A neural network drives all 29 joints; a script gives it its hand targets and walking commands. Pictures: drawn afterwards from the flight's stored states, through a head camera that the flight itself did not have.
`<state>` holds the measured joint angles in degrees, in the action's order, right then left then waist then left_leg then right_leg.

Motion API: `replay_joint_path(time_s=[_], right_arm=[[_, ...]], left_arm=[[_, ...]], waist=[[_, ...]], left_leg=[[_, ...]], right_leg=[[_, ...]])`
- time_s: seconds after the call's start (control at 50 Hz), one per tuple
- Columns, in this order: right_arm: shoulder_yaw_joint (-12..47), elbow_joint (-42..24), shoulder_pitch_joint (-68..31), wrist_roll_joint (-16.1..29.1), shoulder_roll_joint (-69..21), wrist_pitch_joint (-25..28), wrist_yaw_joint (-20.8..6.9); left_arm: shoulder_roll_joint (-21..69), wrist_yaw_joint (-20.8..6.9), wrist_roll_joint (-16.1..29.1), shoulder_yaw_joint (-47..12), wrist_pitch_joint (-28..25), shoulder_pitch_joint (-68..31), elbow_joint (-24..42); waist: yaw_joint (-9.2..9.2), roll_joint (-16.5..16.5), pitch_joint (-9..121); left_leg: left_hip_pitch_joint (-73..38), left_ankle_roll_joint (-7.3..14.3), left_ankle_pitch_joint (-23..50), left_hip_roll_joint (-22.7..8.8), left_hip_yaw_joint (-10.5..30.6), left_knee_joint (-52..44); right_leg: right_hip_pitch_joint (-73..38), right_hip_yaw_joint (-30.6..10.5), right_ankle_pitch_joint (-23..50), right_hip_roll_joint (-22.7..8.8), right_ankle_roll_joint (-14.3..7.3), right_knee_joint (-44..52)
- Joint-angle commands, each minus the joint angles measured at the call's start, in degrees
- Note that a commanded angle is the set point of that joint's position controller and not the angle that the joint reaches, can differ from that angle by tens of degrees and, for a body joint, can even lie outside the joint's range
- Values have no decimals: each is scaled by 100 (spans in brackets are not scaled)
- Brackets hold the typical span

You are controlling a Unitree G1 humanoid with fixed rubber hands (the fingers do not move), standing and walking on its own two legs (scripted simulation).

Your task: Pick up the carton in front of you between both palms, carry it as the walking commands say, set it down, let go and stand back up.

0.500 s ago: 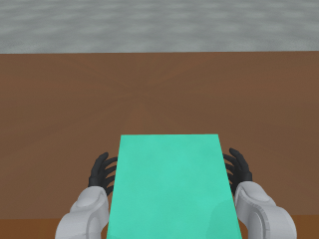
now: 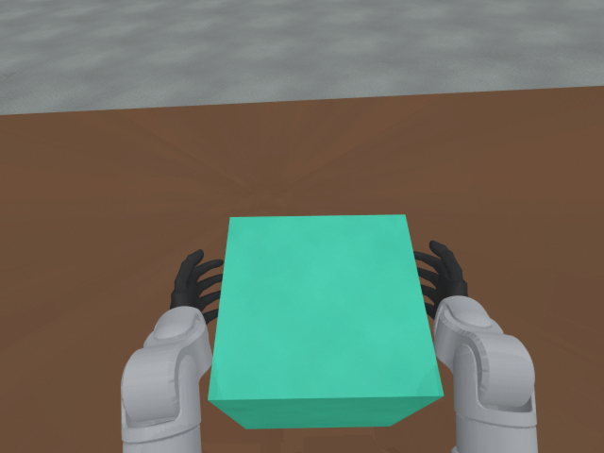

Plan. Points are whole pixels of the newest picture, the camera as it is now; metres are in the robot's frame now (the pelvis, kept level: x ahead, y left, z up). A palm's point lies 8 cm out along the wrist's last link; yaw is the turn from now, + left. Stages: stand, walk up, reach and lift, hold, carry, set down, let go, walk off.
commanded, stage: carry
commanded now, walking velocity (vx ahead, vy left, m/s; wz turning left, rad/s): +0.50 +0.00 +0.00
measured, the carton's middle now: (317, 332) +0.28 +0.00 +0.04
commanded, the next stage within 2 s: none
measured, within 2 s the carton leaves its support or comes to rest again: neither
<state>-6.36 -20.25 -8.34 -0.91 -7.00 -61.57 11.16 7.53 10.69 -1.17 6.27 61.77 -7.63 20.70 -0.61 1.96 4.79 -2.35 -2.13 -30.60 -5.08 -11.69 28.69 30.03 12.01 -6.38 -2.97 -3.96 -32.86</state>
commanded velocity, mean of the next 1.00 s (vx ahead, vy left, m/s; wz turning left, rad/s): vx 0.50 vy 0.00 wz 0.00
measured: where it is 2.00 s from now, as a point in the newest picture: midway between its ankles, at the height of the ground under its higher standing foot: (309, 240)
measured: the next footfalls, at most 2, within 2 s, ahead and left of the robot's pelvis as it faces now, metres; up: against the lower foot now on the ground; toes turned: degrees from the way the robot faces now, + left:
left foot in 0.48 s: +0.49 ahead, +0.06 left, -0.03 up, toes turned +5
right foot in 0.94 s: +0.80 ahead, -0.06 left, -0.06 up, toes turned -4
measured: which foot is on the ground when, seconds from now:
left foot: down 0.00-0.02, up 0.04-0.46, down 0.48-0.96, up 0.98-1.00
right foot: down 0.00-0.50, up 0.52-0.92, down 0.94-1.00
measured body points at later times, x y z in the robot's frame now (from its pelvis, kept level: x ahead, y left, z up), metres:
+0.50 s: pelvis +0.35 +0.00 -0.02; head +0.37 +0.01 +0.43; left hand +0.68 +0.16 +0.08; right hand +0.68 -0.16 +0.08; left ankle +0.45 +0.06 -0.75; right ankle +0.14 -0.09 -0.70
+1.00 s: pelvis +0.69 -0.01 -0.06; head +0.71 -0.01 +0.39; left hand +1.02 +0.15 +0.04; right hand +1.02 -0.16 +0.04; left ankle +0.49 +0.07 -0.69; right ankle +0.77 -0.06 -0.77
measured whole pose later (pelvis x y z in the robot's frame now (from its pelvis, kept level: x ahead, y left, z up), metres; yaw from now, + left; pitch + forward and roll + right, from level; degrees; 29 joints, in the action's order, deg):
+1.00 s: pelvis +0.69 -0.01 -0.06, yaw +0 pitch +4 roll +0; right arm -12.0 -7.0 -20.7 -0.2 -6.5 -53.5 11.0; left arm 8.8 11.7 -3.2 12.7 53.2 -20.1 7.8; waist 0.3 1.2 2.2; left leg 13.4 3.5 -30.2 3.1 -2.8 62.1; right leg 28.3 8.7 -4.3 2.8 -7.7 -33.2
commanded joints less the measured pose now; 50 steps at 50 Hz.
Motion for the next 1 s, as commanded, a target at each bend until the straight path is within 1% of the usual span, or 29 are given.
replay_joint_path(time_s=[0.0,0.02,0.04,0.06,0.08,0.1,0.14,0.24,0.34,0.38,0.42,0.44,0.46,0.48,0.5,0.52,0.54,0.56,0.58,0.62,0.68,0.76,0.82,0.86,0.9,0.92,0.94,0.96,0.98], right_arm=[[2751,-57,-2805,708,-3053,189,129],[2728,26,-3087,728,-3152,229,152],[2732,275,-3306,733,-3460,295,157],[2676,421,-3511,730,-3687,388,146],[2648,570,-3715,710,-3887,472,129],[2633,723,-3899,658,-4017,541,100],[2644,956,-4167,566,-4139,671,51],[2616,1298,-4223,500,-4188,864,29],[2636,1065,-4007,595,-4092,793,-13],[2646,943,-3880,615,-3994,711,-37],[2592,916,-3727,584,-3880,639,-55],[2541,978,-3575,539,-3806,615,-53],[2479,1003,-3447,496,-3717,593,-51],[2370,1087,-3339,462,-3533,569,-21],[2404,1040,-3540,492,-3436,564,48],[2489,1053,-3429,643,-3714,579,15],[2647,838,-3735,786,-3971,630,-55],[2812,658,-4047,930,-4189,673,-134],[2965,552,-4325,1042,-4310,741,-198],[3094,480,-4504,1161,-4418,887,-258],[3155,539,-4320,1160,-4302,1032,-246],[3131,601,-4012,1095,-4155,1091,-203],[3109,633,-3723,1058,-4023,1055,-152],[3064,732,-3578,952,-3920,988,-103],[3028,823,-3641,871,-3841,887,-63],[2992,867,-3729,824,-3775,846,-37],[2971,913,-3780,790,-3783,777,-9],[2827,1095,-3592,756,-3765,723,-7],[2770,939,-3747,741,-3742,710,23]], left_arm=[[2754,109,785,-2516,-273,-2797,-149],[3060,94,845,-2601,-327,-2877,-366],[3254,48,951,-2668,-414,-3241,-334],[3527,-1,1055,-2819,-504,-3607,-372],[3770,-43,1102,-2899,-604,-3953,-394],[3919,-68,1089,-2917,-691,-4211,-469],[4054,-112,1076,-2913,-843,-4500,-608],[4004,-89,914,-2821,-978,-4469,-898],[3910,-35,829,-2818,-903,-4143,-777],[3856,-6,761,-2808,-832,-3948,-758],[3838,4,718,-2847,-744,-3879,-745],[3829,6,721,-2892,-701,-3906,-729],[3778,25,722,-2914,-671,-3952,-698],[3816,53,736,-2918,-618,-3974,-725],[3832,47,738,-2859,-566,-3716,-820],[3827,66,816,-2854,-583,-3996,-611],[4009,68,856,-2848,-611,-4349,-537],[4151,64,845,-2806,-662,-4474,-528],[4220,52,814,-2766,-723,-4448,-604],[4227,39,688,-2716,-861,-4352,-700],[4100,57,536,-2688,-1012,-4036,-842],[3924,80,517,-2686,-1099,-3929,-757],[3742,94,510,-2680,-1041,-3758,-667],[3557,92,465,-2610,-958,-3624,-677],[3379,94,387,-2471,-882,-3404,-813],[3324,89,343,-2406,-838,-3337,-874],[3184,91,323,-2308,-789,-3313,-940],[3102,141,398,-2329,-757,-3525,-1070],[3449,113,552,-2497,-753,-3387,-1178]], waist=[[-321,-2343,1904],[-310,-2221,1835],[-234,-1696,1866],[-216,-882,1913],[-156,-421,1813],[-106,-560,1818],[-124,-803,1841],[-208,-770,1742],[-345,-804,1400],[-364,-935,1278],[-46,-936,1416],[199,-678,1679],[344,-134,1984],[206,926,2056],[458,1945,2693],[474,1481,2453],[518,908,2178],[443,244,1965],[405,121,1968],[330,124,2038],[391,311,2036],[559,364,1750],[684,395,1520],[500,518,1501],[5,357,1817],[-199,-55,2029],[-132,-991,2249],[-342,-2031,2711],[-380,-1481,2545]], left_leg=[[3353,125,1396,601,148,4070],[3992,261,218,702,872,4885],[4205,461,309,430,1199,5293],[4211,581,564,250,1283,5202],[4097,649,877,59,1308,4820],[3907,661,1086,-41,1302,4452],[3899,603,1213,-32,1182,4004],[4541,498,1729,40,857,2490],[3946,476,3251,498,254,453],[3469,587,3706,560,241,-218],[2370,739,3925,649,201,-532],[1387,711,4032,647,116,-697],[252,582,4344,15,757,-218],[-693,615,6214,-1074,2263,449],[-1804,1868,4551,-1869,4146,19],[-1590,1979,3548,-1706,4280,-403],[-1196,1856,3580,-1456,3873,-436],[-698,1731,4124,-1322,3406,-431],[-414,1686,4374,-1296,3114,-456],[-130,1533,4410,-1122,2657,-526],[-421,1481,5230,-932,2144,-382],[-524,1199,6129,-384,1444,-216],[-450,1090,6010,-94,1118,-155],[-326,991,6057,-152,1085,174],[157,749,5879,-107,727,1443],[1100,661,4352,47,616,2483],[2431,596,1033,492,656,3441],[4158,364,-452,1114,1091,5314],[4626,572,-166,809,1367,5469]], right_leg=[[-4290,-3739,-2198,-1767,-869,1413],[-4252,-4407,-1426,-1901,-973,1933],[-4112,-3769,-611,-1839,-965,1597],[-3847,-3245,-31,-1732,-881,1348],[-3403,-2788,249,-1657,-760,1352],[-3159,-2451,224,-1572,-663,1395],[-3106,-2044,477,-1498,-692,1455],[-3706,-1413,2088,-1261,-837,1173],[-3845,-700,2915,-698,-549,818],[-3893,-659,2879,-672,-373,672],[-3647,-464,3215,-629,-149,-100],[-3301,-210,2828,-446,13,-1030],[-2294,-288,1137,-301,131,-2188],[-972,-508,-1933,220,168,-3042],[572,-957,-2741,721,238,-4715],[1231,-1290,-2521,515,69,-4969],[1394,-1347,-2246,328,-21,-4835],[1287,-1337,-1910,139,-1,-4493],[1142,-1321,-1701,45,23,-4144],[906,-1266,-1504,-16,74,-3619],[1217,-1063,-1189,34,114,-2745],[1023,-618,231,309,103,-963],[319,-242,1173,571,42,357],[-448,-274,1613,602,-91,821],[-1954,-240,1757,554,-177,1111],[-3023,-767,2116,-9,-141,812],[-4136,-2259,3995,-1239,-318,-86],[-5267,-4269,2545,-2144,-1570,367],[-4992,-4465,1182,-1941,-1615,710]])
